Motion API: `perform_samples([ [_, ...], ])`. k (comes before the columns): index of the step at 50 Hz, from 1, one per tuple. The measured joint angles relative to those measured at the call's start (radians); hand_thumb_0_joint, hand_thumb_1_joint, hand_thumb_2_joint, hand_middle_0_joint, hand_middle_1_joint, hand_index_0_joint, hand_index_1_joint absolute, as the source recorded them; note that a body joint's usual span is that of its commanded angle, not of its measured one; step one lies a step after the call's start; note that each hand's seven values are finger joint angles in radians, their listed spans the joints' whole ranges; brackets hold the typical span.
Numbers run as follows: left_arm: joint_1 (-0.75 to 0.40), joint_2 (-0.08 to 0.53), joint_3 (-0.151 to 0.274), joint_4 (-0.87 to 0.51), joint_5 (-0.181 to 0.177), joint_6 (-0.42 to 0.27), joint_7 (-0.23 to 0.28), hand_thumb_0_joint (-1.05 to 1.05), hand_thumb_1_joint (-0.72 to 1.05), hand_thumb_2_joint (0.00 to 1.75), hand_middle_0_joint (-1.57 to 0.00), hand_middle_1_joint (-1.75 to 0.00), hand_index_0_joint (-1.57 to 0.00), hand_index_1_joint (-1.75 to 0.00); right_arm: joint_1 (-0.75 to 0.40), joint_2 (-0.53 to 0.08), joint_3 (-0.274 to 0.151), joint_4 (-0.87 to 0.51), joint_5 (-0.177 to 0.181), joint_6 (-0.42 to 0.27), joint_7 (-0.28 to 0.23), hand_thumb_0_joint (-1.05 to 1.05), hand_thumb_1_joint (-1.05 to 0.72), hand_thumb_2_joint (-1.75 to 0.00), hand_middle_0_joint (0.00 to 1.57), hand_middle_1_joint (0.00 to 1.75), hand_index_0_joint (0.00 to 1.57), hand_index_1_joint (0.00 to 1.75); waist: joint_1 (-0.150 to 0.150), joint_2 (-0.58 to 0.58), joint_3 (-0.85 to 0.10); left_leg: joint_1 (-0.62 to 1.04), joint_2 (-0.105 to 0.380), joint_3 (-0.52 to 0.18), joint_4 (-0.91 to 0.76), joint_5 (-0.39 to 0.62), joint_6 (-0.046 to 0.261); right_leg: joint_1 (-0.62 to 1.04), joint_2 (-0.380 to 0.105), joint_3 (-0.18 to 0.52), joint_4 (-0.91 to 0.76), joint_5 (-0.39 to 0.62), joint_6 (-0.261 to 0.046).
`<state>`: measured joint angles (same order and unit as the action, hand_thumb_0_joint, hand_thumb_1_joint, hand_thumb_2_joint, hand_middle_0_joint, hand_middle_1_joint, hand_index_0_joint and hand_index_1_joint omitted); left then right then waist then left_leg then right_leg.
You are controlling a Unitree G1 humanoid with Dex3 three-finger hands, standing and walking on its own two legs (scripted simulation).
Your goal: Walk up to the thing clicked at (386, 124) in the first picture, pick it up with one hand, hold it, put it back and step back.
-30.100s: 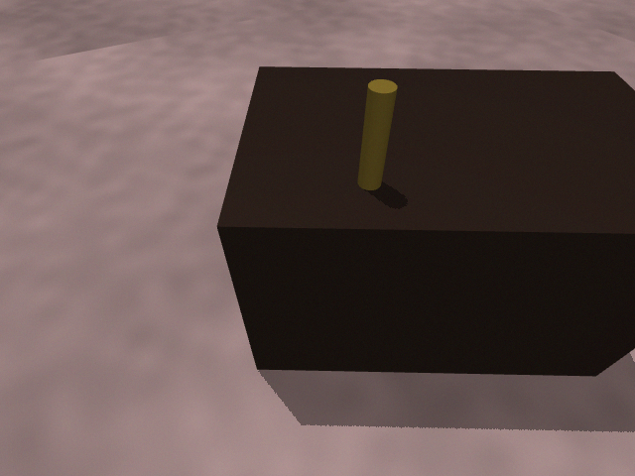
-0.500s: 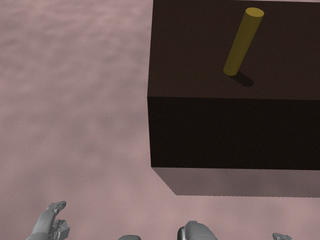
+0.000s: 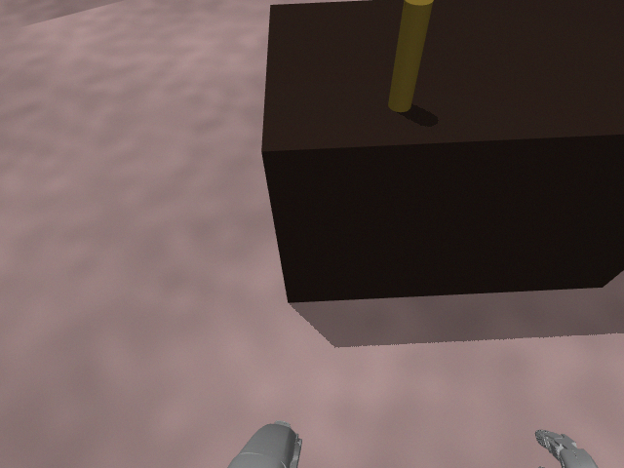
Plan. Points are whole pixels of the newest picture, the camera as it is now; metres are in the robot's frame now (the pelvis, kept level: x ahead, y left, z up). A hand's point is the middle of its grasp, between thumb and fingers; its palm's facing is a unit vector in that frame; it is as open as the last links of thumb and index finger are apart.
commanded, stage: step back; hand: right
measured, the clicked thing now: (408, 58) +0.87 -0.14 +0.05
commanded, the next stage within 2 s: stand in 1.70 s
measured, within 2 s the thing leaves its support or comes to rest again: neither
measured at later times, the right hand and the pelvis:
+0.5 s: hand out of the picture -0.03 -0.29 -0.14, palm faces -0.09 +0.91 -0.41, open 7.4 cm; pelvis -0.17 -0.03 +0.00, yaw +1 degrees
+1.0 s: hand out of the picture -0.19 -0.29 -0.14, palm faces -0.14 +0.92 -0.36, open 7.4 cm; pelvis -0.28 -0.04 +0.01, yaw +6 degrees
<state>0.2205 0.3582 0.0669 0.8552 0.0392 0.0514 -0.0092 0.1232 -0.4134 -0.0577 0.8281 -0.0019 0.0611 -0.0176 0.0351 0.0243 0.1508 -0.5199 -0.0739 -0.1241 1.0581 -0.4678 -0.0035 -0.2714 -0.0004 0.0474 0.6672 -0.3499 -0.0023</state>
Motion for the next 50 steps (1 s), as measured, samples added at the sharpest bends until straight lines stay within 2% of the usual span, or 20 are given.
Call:
perform_samples([
  [2, -0.010, -0.005, 0.000, -0.006, 0.004, 0.005, 0.006, 0.01, 0.91, 0.90, -0.21, -0.30, -0.20, -0.30, 0.025, -0.004, 0.002, 0.006, 0.004, -0.007, -0.001, 0.00, -0.90, -0.90, 0.20, 0.30, 0.20, 0.30, -0.006, -0.001, -0.007, 0.012, -0.025, 0.002, 0.069, -0.003, -0.004, -0.018, -0.014, -0.006, -0.012, 0.024, 0.000],
  [4, -0.030, -0.001, 0.000, -0.021, 0.007, 0.005, 0.013, 0.01, 0.91, 0.90, -0.21, -0.30, -0.20, -0.30, 0.049, -0.004, 0.006, 0.013, 0.002, -0.011, -0.001, 0.00, -0.90, -0.90, 0.20, 0.30, 0.20, 0.30, -0.015, -0.003, -0.008, 0.061, -0.019, 0.020, 0.037, -0.019, -0.008, -0.038, -0.024, -0.021, -0.015, 0.043, 0.003],
  [7, -0.072, 0.015, 0.000, -0.055, 0.006, 0.001, 0.023, 0.01, 0.90, 0.90, -0.21, -0.30, -0.20, -0.30, 0.077, 0.004, 0.009, 0.026, -0.008, -0.013, 0.002, 0.00, -0.90, -0.90, 0.20, 0.30, 0.20, 0.30, -0.029, -0.011, 0.003, 0.168, 0.020, 0.061, -0.159, -0.029, -0.004, -0.080, -0.038, -0.051, 0.006, 0.061, 0.009],
  [9, -0.103, 0.029, -0.003, -0.076, -0.003, 0.003, 0.023, 0.01, 0.90, 0.90, -0.21, -0.30, -0.20, -0.30, 0.090, 0.010, 0.009, 0.036, -0.013, -0.020, 0.005, 0.00, -0.90, -0.90, 0.20, 0.30, 0.20, 0.30, -0.038, -0.021, 0.013, 0.252, 0.041, 0.090, -0.352, 0.061, 0.005, -0.119, -0.051, -0.069, 0.048, 0.059, 0.016],
  [11, -0.135, 0.047, 0.001, -0.079, -0.013, 0.010, 0.024, 0.01, 0.91, 0.90, -0.21, -0.30, -0.20, -0.30, 0.081, 0.037, 0.009, 0.057, -0.022, -0.023, 0.008, 0.00, -0.90, -0.90, 0.20, 0.30, 0.20, 0.30, -0.027, -0.073, 0.044, 0.259, 0.014, 0.116, -0.382, 0.105, 0.020, -0.149, -0.069, -0.034, 0.100, 0.030, 0.011],
  [14, -0.145, 0.044, 0.003, -0.059, -0.020, 0.028, 0.030, 0.01, 0.91, 0.90, -0.20, -0.30, -0.20, -0.30, 0.080, 0.049, 0.021, 0.060, -0.030, -0.027, 0.020, 0.00, -0.90, -0.90, 0.20, 0.30, 0.20, 0.30, -0.042, -0.058, 0.043, 0.230, 0.044, 0.099, -0.383, 0.134, 0.027, -0.201, 0.037, 0.037, 0.329, -0.168, -0.002],
  [16, -0.137, 0.047, 0.004, -0.046, -0.028, 0.029, 0.029, 0.01, 0.91, 0.90, -0.20, -0.30, -0.20, -0.30, 0.076, 0.056, 0.028, 0.058, -0.033, -0.028, 0.015, 0.00, -0.90, -0.90, 0.20, 0.30, 0.20, 0.30, -0.043, -0.057, 0.030, 0.221, 0.063, 0.098, -0.418, 0.171, 0.024, -0.218, 0.088, 0.069, 0.471, -0.184, -0.007],
  [18, -0.122, 0.045, 0.006, -0.039, -0.028, 0.026, 0.025, 0.01, 0.91, 0.90, -0.20, -0.30, -0.20, -0.30, 0.065, 0.055, 0.028, 0.050, -0.034, -0.028, 0.012, 0.00, -0.90, -0.90, 0.21, 0.30, 0.21, 0.30, -0.040, -0.050, 0.020, 0.206, 0.081, 0.101, -0.441, 0.202, 0.024, -0.198, 0.103, 0.069, 0.512, -0.184, 0.001],
  [23, -0.083, 0.039, 0.002, -0.023, -0.019, 0.016, 0.015, 0.00, 0.91, 0.90, -0.20, -0.30, -0.20, -0.30, 0.016, 0.034, 0.020, 0.004, -0.035, -0.027, 0.008, 0.00, -0.90, -0.90, 0.21, 0.30, 0.21, 0.30, -0.025, -0.030, 0.018, 0.143, 0.119, 0.120, -0.443, 0.257, 0.008, -0.053, 0.053, 0.025, 0.265, -0.180, 0.020],
  [25, -0.070, 0.037, -0.001, -0.008, -0.015, 0.007, 0.013, 0.01, 0.91, 0.90, -0.20, -0.30, -0.20, -0.30, -0.005, 0.021, 0.019, -0.010, -0.030, -0.021, 0.010, 0.00, -0.90, -0.90, 0.21, 0.30, 0.21, 0.30, -0.017, -0.020, 0.014, 0.105, 0.133, 0.127, -0.415, 0.267, -0.007, 0.028, 0.031, -0.002, 0.063, -0.095, 0.009],
  [27, -0.062, 0.019, 0.000, 0.013, -0.005, -0.005, 0.013, 0.00, 0.91, 0.90, -0.20, -0.30, -0.20, -0.30, -0.030, 0.001, 0.016, -0.009, -0.023, -0.011, 0.011, 0.00, -0.90, -0.90, 0.20, 0.30, 0.21, 0.30, -0.018, 0.022, 0.019, 0.064, 0.152, 0.096, -0.366, 0.253, -0.008, 0.054, 0.051, -0.025, -0.020, -0.048, -0.006],
  [30, -0.033, 0.007, -0.009, 0.024, 0.000, -0.006, 0.006, 0.01, 0.91, 0.90, -0.20, -0.30, -0.20, -0.30, -0.024, 0.005, 0.006, 0.007, -0.013, 0.005, -0.002, 0.00, -0.90, -0.90, 0.20, 0.30, 0.20, 0.30, -0.005, 0.010, 0.001, 0.000, 0.047, 0.014, -0.142, 0.020, 0.000, 0.008, 0.030, -0.019, 0.022, -0.037, -0.022],
  [32, -0.024, -0.001, -0.012, 0.032, 0.003, -0.005, 0.010, 0.01, 0.91, 0.90, -0.21, -0.30, -0.20, -0.30, -0.003, 0.002, 0.006, 0.014, -0.007, 0.004, -0.002, 0.00, -0.90, -0.90, 0.20, 0.30, 0.20, 0.30, -0.002, 0.003, -0.012, -0.016, -0.008, -0.011, 0.005, 0.006, -0.001, -0.003, 0.009, -0.019, 0.008, -0.012, -0.022],
  [34, -0.024, -0.003, -0.010, 0.033, 0.008, -0.009, 0.015, 0.01, 0.91, 0.90, -0.21, -0.30, -0.20, -0.30, 0.021, -0.002, 0.006, 0.024, -0.007, -0.003, 0.001, 0.00, -0.90, -0.90, 0.20, 0.30, 0.20, 0.30, -0.004, 0.002, -0.021, 0.003, -0.023, -0.006, 0.063, 0.013, -0.008, -0.016, -0.006, -0.029, -0.002, 0.009, -0.022],
  [37, -0.032, 0.005, -0.005, 0.021, 0.014, -0.024, 0.015, 0.01, 0.90, 0.90, -0.21, -0.30, -0.21, -0.30, 0.061, -0.005, 0.007, 0.051, -0.017, -0.007, 0.008, 0.00, -0.90, -0.90, 0.20, 0.30, 0.20, 0.30, -0.007, 0.005, -0.030, 0.086, 0.004, 0.025, -0.019, -0.006, -0.017, -0.035, -0.022, -0.060, -0.001, 0.026, -0.022],
  [40, -0.042, 0.022, 0.001, 0.011, 0.014, -0.036, 0.011, 0.01, 0.90, 0.90, -0.21, -0.30, -0.21, -0.30, 0.090, 0.002, 0.004, 0.090, -0.027, -0.012, 0.018, 0.00, -0.90, -0.90, 0.20, 0.30, 0.20, 0.30, -0.007, -0.002, -0.039, 0.199, 0.044, 0.070, -0.228, -0.049, -0.009, -0.057, -0.041, -0.092, 0.019, 0.029, -0.019],
  [41, -0.045, 0.030, 0.001, 0.012, 0.013, -0.037, 0.008, 0.01, 0.90, 0.90, -0.21, -0.30, -0.21, -0.30, 0.098, 0.006, 0.003, 0.103, -0.027, -0.018, 0.022, 0.00, -0.90, -0.90, 0.20, 0.30, 0.20, 0.30, -0.008, -0.007, -0.042, 0.246, 0.054, 0.085, -0.326, -0.032, 0.000, -0.065, -0.048, -0.101, 0.031, 0.027, -0.015],
  [43, -0.048, 0.050, 0.001, 0.022, 0.008, -0.032, 0.007, 0.01, 0.90, 0.90, -0.21, -0.30, -0.20, -0.30, 0.096, 0.028, -0.002, 0.132, -0.032, -0.032, 0.024, 0.00, -0.90, -0.90, 0.20, 0.30, 0.20, 0.30, -0.002, -0.050, -0.031, 0.295, 0.032, 0.111, -0.430, 0.110, 0.007, -0.077, -0.076, -0.080, 0.065, 0.013, -0.009],
  [46, -0.024, 0.052, 0.000, 0.071, -0.005, -0.019, 0.002, 0.01, 0.91, 0.90, -0.20, -0.30, -0.20, -0.30, 0.113, 0.047, 0.006, 0.146, -0.040, -0.049, 0.033, 0.00, -0.90, -0.90, 0.20, 0.30, 0.20, 0.30, -0.016, -0.053, -0.066, 0.293, 0.041, 0.112, -0.443, 0.126, 0.028, -0.097, -0.035, -0.038, 0.135, -0.113, -0.008],
  [50, 0.006, 0.060, 0.001, 0.113, -0.016, -0.028, -0.013, 0.01, 0.91, 0.90, -0.20, -0.30, -0.20, -0.30, 0.111, 0.068, 0.021, 0.152, -0.045, -0.065, 0.035, 0.00, -0.90, -0.90, 0.20, 0.30, 0.20, 0.30, -0.025, -0.057, -0.087, 0.308, 0.062, 0.116, -0.482, 0.156, 0.015, -0.070, -0.020, -0.033, 0.113, -0.097, -0.006],
])
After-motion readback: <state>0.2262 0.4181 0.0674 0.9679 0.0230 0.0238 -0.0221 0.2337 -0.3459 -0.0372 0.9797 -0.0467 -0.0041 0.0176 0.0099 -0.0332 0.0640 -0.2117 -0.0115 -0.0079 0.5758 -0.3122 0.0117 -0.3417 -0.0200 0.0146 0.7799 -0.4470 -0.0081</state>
